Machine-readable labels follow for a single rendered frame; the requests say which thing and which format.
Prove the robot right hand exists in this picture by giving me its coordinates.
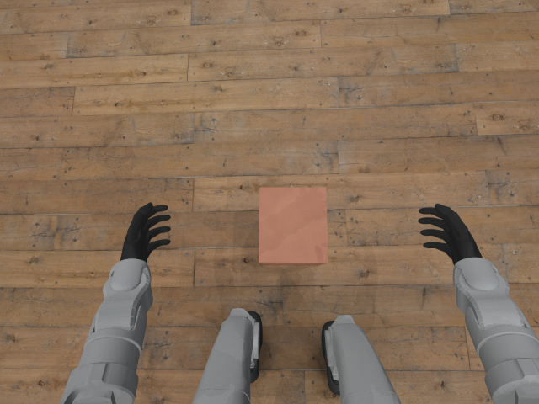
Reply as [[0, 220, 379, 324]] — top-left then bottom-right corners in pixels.
[[418, 204, 483, 265]]

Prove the robot right forearm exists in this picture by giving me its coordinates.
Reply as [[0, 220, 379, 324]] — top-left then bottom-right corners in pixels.
[[453, 258, 539, 404]]

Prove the robot left thigh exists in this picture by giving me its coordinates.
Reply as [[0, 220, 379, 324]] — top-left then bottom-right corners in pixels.
[[192, 316, 260, 404]]

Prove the left robot foot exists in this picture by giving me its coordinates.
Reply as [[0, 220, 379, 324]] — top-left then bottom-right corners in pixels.
[[248, 311, 263, 383]]

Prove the carton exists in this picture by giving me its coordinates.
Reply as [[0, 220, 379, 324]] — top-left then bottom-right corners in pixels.
[[259, 187, 328, 266]]

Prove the robot left hand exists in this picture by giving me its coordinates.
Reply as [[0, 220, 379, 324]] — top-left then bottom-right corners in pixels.
[[120, 202, 171, 263]]

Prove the robot left forearm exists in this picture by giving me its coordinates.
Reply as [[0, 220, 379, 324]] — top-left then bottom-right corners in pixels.
[[59, 258, 153, 404]]

